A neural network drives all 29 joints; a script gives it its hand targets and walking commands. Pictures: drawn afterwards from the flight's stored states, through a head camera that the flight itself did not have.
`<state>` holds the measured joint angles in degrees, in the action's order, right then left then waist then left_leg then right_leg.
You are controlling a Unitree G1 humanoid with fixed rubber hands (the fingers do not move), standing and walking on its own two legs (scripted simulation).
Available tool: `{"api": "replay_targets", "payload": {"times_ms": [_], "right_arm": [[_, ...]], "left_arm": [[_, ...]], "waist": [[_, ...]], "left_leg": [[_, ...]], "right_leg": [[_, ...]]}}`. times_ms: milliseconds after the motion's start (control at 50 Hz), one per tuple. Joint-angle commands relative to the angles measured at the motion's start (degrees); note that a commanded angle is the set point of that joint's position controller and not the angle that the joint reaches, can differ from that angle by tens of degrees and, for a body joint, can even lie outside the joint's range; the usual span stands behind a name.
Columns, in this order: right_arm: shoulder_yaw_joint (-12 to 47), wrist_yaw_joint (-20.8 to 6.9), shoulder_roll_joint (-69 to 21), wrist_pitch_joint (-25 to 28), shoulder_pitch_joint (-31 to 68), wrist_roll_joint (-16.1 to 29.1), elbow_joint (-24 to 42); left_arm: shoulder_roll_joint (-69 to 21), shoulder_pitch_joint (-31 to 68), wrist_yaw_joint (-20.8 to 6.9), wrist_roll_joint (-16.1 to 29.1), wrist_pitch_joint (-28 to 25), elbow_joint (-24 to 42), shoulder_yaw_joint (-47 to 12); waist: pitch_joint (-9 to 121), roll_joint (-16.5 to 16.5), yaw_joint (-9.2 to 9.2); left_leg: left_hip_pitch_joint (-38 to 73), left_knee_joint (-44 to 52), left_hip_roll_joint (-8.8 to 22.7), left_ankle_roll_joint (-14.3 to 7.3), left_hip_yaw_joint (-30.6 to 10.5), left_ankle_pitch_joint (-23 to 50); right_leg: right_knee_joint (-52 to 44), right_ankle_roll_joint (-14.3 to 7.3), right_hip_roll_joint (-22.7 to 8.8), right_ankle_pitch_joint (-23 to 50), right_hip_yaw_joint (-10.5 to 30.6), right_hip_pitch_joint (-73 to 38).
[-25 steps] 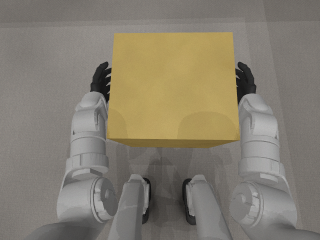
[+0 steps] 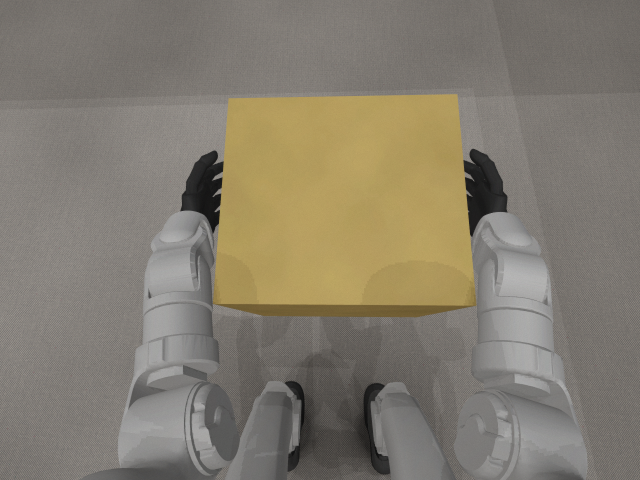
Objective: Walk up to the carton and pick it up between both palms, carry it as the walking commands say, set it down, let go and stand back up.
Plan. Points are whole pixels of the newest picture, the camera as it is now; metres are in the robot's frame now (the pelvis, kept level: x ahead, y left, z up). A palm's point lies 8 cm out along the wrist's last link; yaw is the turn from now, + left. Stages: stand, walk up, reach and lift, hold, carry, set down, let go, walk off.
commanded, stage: reach and lift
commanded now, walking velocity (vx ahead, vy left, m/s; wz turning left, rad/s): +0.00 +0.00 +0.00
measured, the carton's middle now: (340, 228) +0.43 +0.00 -0.09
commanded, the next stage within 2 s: none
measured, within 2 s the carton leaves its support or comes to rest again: neither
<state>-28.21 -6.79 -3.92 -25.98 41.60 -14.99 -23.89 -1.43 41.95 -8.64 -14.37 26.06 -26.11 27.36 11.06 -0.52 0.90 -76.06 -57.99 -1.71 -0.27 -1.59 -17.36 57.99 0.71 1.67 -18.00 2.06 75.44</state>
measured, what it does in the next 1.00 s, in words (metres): rises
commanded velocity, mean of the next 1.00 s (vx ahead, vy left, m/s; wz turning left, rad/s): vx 0.00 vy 0.00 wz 0.00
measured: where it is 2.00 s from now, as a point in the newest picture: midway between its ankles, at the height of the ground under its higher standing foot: (334, 442)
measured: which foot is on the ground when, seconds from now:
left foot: down 0.00-1.00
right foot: down 0.00-1.00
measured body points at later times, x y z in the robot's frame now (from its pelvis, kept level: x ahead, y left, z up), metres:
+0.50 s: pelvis +0.03 +0.00 +0.06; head +0.18 +0.01 +0.48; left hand +0.41 +0.17 +0.01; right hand +0.40 -0.18 +0.02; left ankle +0.07 +0.11 -0.64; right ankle +0.07 -0.12 -0.64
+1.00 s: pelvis +0.04 +0.00 +0.09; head +0.09 +0.00 +0.54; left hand +0.39 +0.17 +0.09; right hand +0.38 -0.18 +0.09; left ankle +0.07 +0.11 -0.64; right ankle +0.07 -0.12 -0.64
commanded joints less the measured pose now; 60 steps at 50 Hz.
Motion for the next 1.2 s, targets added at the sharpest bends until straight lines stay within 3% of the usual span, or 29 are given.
{"api": "replay_targets", "payload": {"times_ms": [0, 20, 60, 100, 160, 180, 200, 240, 260, 280, 360, 380, 400, 420, 440, 480, 500, 520, 540, 620, 720, 760, 780, 840, 940, 980, 1000, 1060, 1180], "right_arm": [[28.5, -14.7, -53.6, -1.3, 23.8, 4.2, -9.8], [28.2, -14.6, -54.6, -1.2, 23.2, 4.6, -9.9], [28.4, -14.5, -54.5, -0.6, 24.7, 5.7, -7.3], [31.5, -14.1, -55.5, 0.8, 26.5, 8.3, -4.8], [34.2, -14.0, -56.0, 2.2, 23.9, 9.4, -1.3], [34.0, -13.8, -54.9, 2.0, 22.8, 8.0, -5.7], [35.3, -14.0, -54.9, 2.4, 22.1, 8.7, -1.3], [32.8, -13.9, -53.0, 2.3, 17.8, 5.3, -6.6], [38.0, -14.0, -56.7, 2.8, 17.1, 8.9, 0.1], [35.4, -13.7, -54.0, 1.9, 16.5, 7.2, -4.3], [38.0, -14.4, -55.2, 1.7, 14.1, 7.5, -1.3], [35.7, -14.1, -53.3, 1.6, 14.8, 6.6, -3.3], [38.5, -14.2, -55.1, 2.0, 15.8, 8.6, 3.4], [37.2, -14.2, -53.3, 1.4, 13.1, 6.9, -1.7], [38.8, -14.2, -54.5, 1.8, 14.6, 8.3, 2.7], [35.9, -14.0, -51.8, 1.5, 12.8, 6.9, -1.3], [41.4, -13.7, -55.9, 1.8, 13.5, 9.8, 7.3], [36.1, -13.5, -50.8, 0.8, 11.3, 6.3, -2.3], [38.6, -13.5, -55.1, 1.2, 12.1, 8.0, 2.1], [35.6, -13.8, -52.7, 0.2, 8.0, 5.8, -2.5], [38.4, -13.0, -52.7, 0.2, 10.1, 8.8, 3.5], [35.7, -13.2, -51.5, -0.4, 11.4, 7.2, -0.1], [35.2, -13.3, -52.4, -0.3, 11.6, 7.2, -1.0], [34.4, -13.3, -52.3, -1.1, 11.6, 6.5, -1.2], [35.0, -13.2, -50.7, -3.7, 9.8, 6.9, -0.6], [37.7, -13.0, -51.0, -4.8, 9.9, 8.1, 2.3], [37.2, -12.5, -51.0, -5.6, 6.6, 7.0, 1.3], [41.6, -11.4, -53.4, -6.8, 3.2, 9.2, 7.4], [42.9, -9.4, -52.2, -10.0, -2.8, 10.1, 13.1]], "left_arm": [[-52.9, 28.1, -15.4, 4.5, 1.3, -7.6, -30.6], [-51.8, 28.8, -15.3, 4.5, 1.2, -4.8, -31.3], [-51.7, 28.8, -15.3, 5.2, 0.2, -4.6, -30.9], [-53.8, 27.3, -14.7, 6.3, -0.6, -6.7, -31.5], [-55.7, 28.3, -13.8, 8.9, -2.9, 0.5, -36.3], [-54.7, 27.0, -13.6, 7.7, -2.8, -5.6, -34.5], [-55.7, 23.3, -13.5, 7.4, -2.7, -2.6, -35.6], [-53.9, 22.4, -12.8, 7.0, -3.1, -2.7, -36.3], [-56.8, 23.6, -12.8, 10.0, -3.6, 4.9, -41.1], [-53.9, 22.4, -12.8, 8.2, -3.1, 0.3, -38.2], [-56.1, 16.0, -12.8, 7.2, -1.9, -0.3, -38.7], [-54.6, 17.2, -12.8, 6.9, -1.9, -2.4, -37.1], [-56.6, 18.1, -12.6, 8.2, -2.1, 4.1, -40.5], [-55.1, 17.3, -12.3, 7.1, -1.8, 0.6, -39.2], [-56.9, 17.1, -12.1, 8.9, -2.2, 4.2, -41.2], [-54.0, 14.6, -11.6, 6.2, -1.7, -1.6, -37.9], [-58.2, 14.3, -11.7, 9.5, -1.9, 6.9, -42.9], [-54.5, 13.0, -11.5, 6.2, -1.0, -2.2, -37.8], [-55.4, 15.0, -11.7, 7.6, -1.6, 5.2, -39.9], [-55.2, 14.0, -11.1, 7.1, -0.8, 2.2, -39.2], [-54.5, 9.5, -10.6, 6.8, 0.2, 4.3, -40.0], [-54.8, 14.5, -10.9, 7.1, 0.6, 3.4, -38.9], [-54.4, 15.4, -10.7, 6.7, 0.8, 2.8, -38.8], [-55.2, 18.6, -10.9, 8.3, 1.8, 5.4, -39.8], [-55.4, 14.3, -11.1, 8.3, 3.5, 2.3, -38.0], [-54.0, 9.7, -11.0, 7.3, 4.6, 2.5, -37.4], [-54.4, 8.4, -10.7, 7.9, 5.4, 2.0, -37.7], [-53.5, 4.8, -10.2, 8.9, 6.4, 5.8, -39.8], [-51.5, 3.1, -9.5, 10.5, 8.6, 14.8, -43.7]], "waist": [[31.4, 1.0, 1.12], [31.5, -1.3, 0.98], [32.7, 1.0, 0.77], [31.5, -1.2, -0.95], [39.4, -2.6, 0.77], [31.1, 0.1, 0.52], [37.1, -1.7, 0.44], [30.4, -1.1, 1.53], [41.4, -1.0, 0.95], [36.2, 0.0, 2.28], [34.4, -1.2, -0.3], [29.5, 0.1, 0.2], [36.3, -2.8, 0.97], [30.7, -1.2, 1.3], [35.1, 0.2, 1.2], [27.1, -1.4, 1.77], [38.9, 0.3, 0.9], [23.3, -0.5, 1.42], [30.5, -0.5, 0.05], [22.9, -0.3, 2.13], [23.0, -1.0, 0.44], [18.8, -1.8, 0.66], [17.4, -5.0, 1.62], [15.5, -3.0, 2.8], [12.1, -0.2, 2.06], [12.0, 1.1, -0.39], [9.0, 2.0, 0.79], [11.7, 4.0, -0.45], [8.8, 1.8, 0.71]], "left_leg": [[28.6, 10.0, -5.0, 0.6, 2.3, 2.5], [32.2, 12.4, -5.2, 0.5, 2.2, -0.1], [34.4, 12.1, -5.1, 0.2, 1.9, 7.2], [32.8, 11.5, -5.0, -0.4, 1.6, 10.7], [41.5, 13.1, -5.0, 0.2, 0.9, 18.0], [35.0, 12.9, -4.7, -0.1, 0.4, 16.2], [42.3, 14.3, -4.5, 0.2, 0.3, 19.9], [37.6, 14.5, -4.7, 1.0, 0.1, 17.1], [46.4, 14.6, -5.0, 0.8, 0.7, 20.4], [43.5, 15.7, -4.2, 0.9, 0.2, 18.9], [46.4, 19.3, -4.8, 0.5, -0.1, 21.1], [44.2, 19.3, -4.3, 0.4, -0.6, 18.7], [51.9, 19.5, -4.7, 0.7, 0.0, 22.7], [48.5, 20.1, -4.3, 1.0, -0.5, 21.5], [52.2, 21.0, -4.9, 1.2, 0.1, 23.0], [49.9, 21.6, -4.0, 0.9, -0.4, 22.2], [58.3, 22.5, -4.7, 0.9, -0.1, 26.6], [48.5, 22.5, -4.2, 1.1, -0.5, 22.0], [53.9, 24.3, -4.9, 0.8, -0.3, 21.5], [53.9, 26.3, -4.3, 1.1, -0.9, 19.0], [63.7, 29.6, -3.5, 1.0, -1.0, 19.3], [59.3, 30.8, -4.0, 1.0, -1.3, 12.7], [59.0, 30.9, -3.2, 1.0, -1.2, 10.4], [61.8, 33.2, -3.3, 0.9, -1.3, 4.4], [64.8, 35.1, -3.5, 0.3, -1.6, 6.0], [65.2, 36.5, -3.8, 0.4, -1.3, 12.2], [65.3, 35.9, -3.5, 0.3, -1.5, 13.6], [67.9, 37.0, -3.8, -0.2, -1.4, 19.5], [73.6, 38.8, -4.3, 0.1, -1.7, 23.6]], "right_leg": [[-10.8, -0.6, 5.2, 3.9, -2.6, -28.6], [-12.0, -0.7, 5.4, 1.6, -2.8, -29.6], [-12.8, -0.4, 5.4, 8.5, -2.9, -32.4], [-12.5, -0.6, 4.3, 12.4, -1.6, -33.9], [-13.3, -0.7, 5.1, 19.7, -1.4, -39.5], [-13.3, -0.4, 5.0, 18.3, -1.5, -34.8], [-13.9, -0.4, 4.9, 19.9, -1.6, -39.1], [-14.6, -1.0, 4.8, 17.4, -1.0, -37.1], [-15.7, -0.8, 4.8, 21.7, -0.7, -45.2], [-15.9, -0.6, 5.1, 20.2, -1.2, -42.5], [-18.9, -0.6, 4.6, 21.5, -1.0, -45.7], [-19.0, -0.6, 4.3, 18.9, -1.7, -42.8], [-19.7, -1.0, 4.5, 21.4, -1.4, -46.4], [-20.7, -0.9, 4.6, 21.3, -1.3, -44.1], [-21.6, -0.7, 4.7, 22.9, -1.5, -49.3], [-21.9, -0.8, 4.4, 21.2, -1.5, -44.1], [-23.0, -0.3, 4.9, 25.5, -2.0, -53.6], [-23.5, -0.6, 4.4, 21.3, -1.5, -45.3], [-24.2, -0.7, 4.4, 21.5, -1.9, -51.3], [-26.2, -1.1, 4.2, 19.6, -1.7, -50.5], [-29.9, -1.0, 4.8, 17.7, -2.3, -54.5], [-30.2, -1.1, 4.2, 13.1, -2.2, -55.4], [-29.9, -2.1, 3.8, 12.3, -1.2, -54.9], [-32.0, -2.1, 4.2, 7.7, -2.1, -58.0], [-34.6, -1.7, 3.6, 8.7, -2.0, -60.2], [-35.5, -1.4, 3.9, 14.2, -1.8, -65.4], [-36.0, -1.7, 3.6, 14.0, -1.0, -65.5], [-37.4, -0.4, 3.8, 21.7, 0.1, -71.7], [-40.0, -0.4, 3.9, 26.9, 1.7, -73.6]]}}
